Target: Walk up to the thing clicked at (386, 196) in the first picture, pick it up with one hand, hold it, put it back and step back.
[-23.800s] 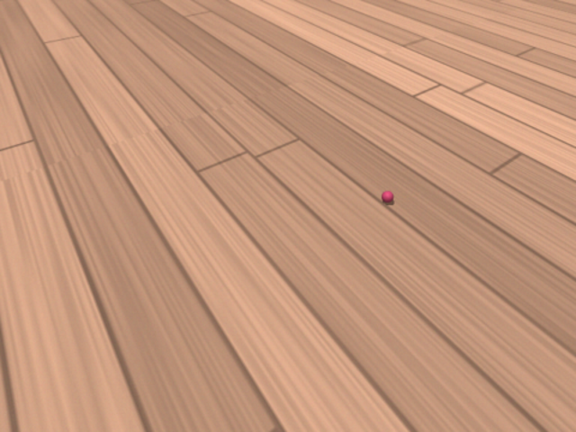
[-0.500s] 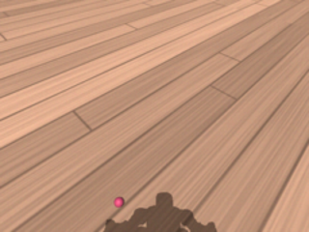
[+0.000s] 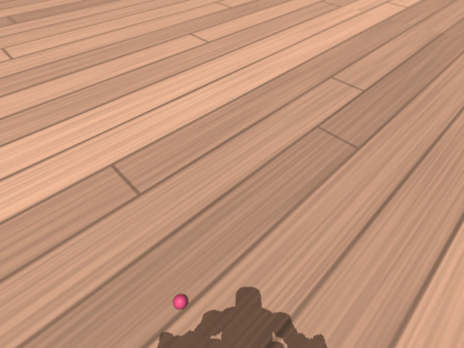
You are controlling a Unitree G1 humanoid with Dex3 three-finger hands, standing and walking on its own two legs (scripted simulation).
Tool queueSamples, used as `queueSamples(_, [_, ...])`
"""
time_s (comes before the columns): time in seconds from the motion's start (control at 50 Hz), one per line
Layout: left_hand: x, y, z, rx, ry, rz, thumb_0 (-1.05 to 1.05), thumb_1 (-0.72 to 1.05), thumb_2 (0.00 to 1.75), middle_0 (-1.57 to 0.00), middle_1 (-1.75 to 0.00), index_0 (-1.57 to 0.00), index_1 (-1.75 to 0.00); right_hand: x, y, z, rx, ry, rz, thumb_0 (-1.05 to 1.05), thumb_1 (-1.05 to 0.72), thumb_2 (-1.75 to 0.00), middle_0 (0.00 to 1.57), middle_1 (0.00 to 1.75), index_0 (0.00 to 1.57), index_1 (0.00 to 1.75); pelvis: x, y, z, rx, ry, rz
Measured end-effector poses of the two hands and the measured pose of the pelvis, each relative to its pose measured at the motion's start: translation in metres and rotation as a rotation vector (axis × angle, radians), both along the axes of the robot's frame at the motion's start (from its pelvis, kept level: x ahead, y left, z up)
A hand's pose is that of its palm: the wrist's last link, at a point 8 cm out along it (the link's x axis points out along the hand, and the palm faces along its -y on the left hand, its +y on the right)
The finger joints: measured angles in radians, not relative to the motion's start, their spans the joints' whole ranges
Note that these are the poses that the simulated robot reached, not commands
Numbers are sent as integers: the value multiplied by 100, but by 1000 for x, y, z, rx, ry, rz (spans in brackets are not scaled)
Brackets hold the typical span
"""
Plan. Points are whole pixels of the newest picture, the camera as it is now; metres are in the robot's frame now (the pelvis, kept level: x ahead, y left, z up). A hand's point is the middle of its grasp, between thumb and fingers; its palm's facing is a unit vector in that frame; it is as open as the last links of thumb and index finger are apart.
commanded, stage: stand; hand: left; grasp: from above
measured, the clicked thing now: (180, 301) +0.45 +0.24 -0.75
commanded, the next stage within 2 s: rise first in 0.42 s
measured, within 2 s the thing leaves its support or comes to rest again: neither
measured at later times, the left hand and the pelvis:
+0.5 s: hand out of the picture +0.08 +0.25 -0.16, palm faces -0.03 -0.94 -0.35, open 7.4 cm; pelvis +0.01 +0.00 +0.00, yaw +0 degrees
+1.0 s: hand out of the picture +0.14 +0.26 -0.21, palm faces -0.09 -0.91 -0.40, open 13.1 cm; pelvis +0.00 +0.00 -0.06, yaw -1 degrees
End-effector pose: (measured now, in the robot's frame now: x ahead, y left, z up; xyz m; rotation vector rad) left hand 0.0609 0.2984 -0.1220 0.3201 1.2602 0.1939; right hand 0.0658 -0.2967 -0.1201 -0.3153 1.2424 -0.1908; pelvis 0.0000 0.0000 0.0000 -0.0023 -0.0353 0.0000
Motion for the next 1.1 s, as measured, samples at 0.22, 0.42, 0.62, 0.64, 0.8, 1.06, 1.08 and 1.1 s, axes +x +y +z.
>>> queueSamples(0.22, [2, 0, 0, 4, 2, 4, 1, 90, 90, -20, -30, -20, -30, 6, 0, -1, 1, -3, 7, 0, -90, -90, 21, 30, 20, 30, 4, -1, 0, 1, 2, 1])
queueSamples(0.42, [10, -1, 2, 6, -13, -2, 1, 90, 90, -20, -30, -20, -30, 12, -1, 0, -1, -16, 10, 0, -90, -90, 21, 30, 20, 30, 6, -2, 0, 1, 2, 0])
queueSamples(0.62, [37, -7, 1, -2, -116, 37, 1, 83, 92, -21, -37, -19, -37, 21, 6, 0, 6, -117, 12, 0, -92, -91, 20, 30, 20, 30, 0, -3, -6, 1, 49, 9])
queueSamples(0.64, [45, -8, -2, -6, -126, 38, 1, 80, 92, -21, -40, -19, -40, 22, 9, -1, 12, -131, 13, 0, -92, -91, 20, 30, 20, 30, -2, -4, -8, 0, 62, 9])
queueSamples(0.8, [94, -5, -15, 2, -175, -61, 1, 35, 91, -15, -78, -16, -76, 16, 28, -13, 52, -185, -27, 0, -92, -91, 20, 30, 20, 30, -7, -6, -27, -1, 162, -11])
queueSamples(1.06, [77, 2, -54, 72, -106, -104, 0, -40, 98, -8, -105, -8, -104, 48, 36, -40, 45, -310, 13, 1, -90, -90, 21, 30, 20, 30, -4, 1, -68, -13, 278, -15])
queueSamples(1.08, [76, 2, -57, 75, -113, -109, 0, -43, 98, -8, -105, -8, -105, 52, 37, -42, 41, -320, 20, 1, -90, -90, 21, 30, 20, 30, -4, 2, -71, -14, 286, -14])
queueSamples(1.1, [76, 3, -59, 79, -118, -116, 0, -45, 98, -8, -106, -8, -105, 57, 38, -43, 37, -330, 26, 1, -90, -90, 20, 30, 20, 30, -4, 2, -74, -15, 292, -14])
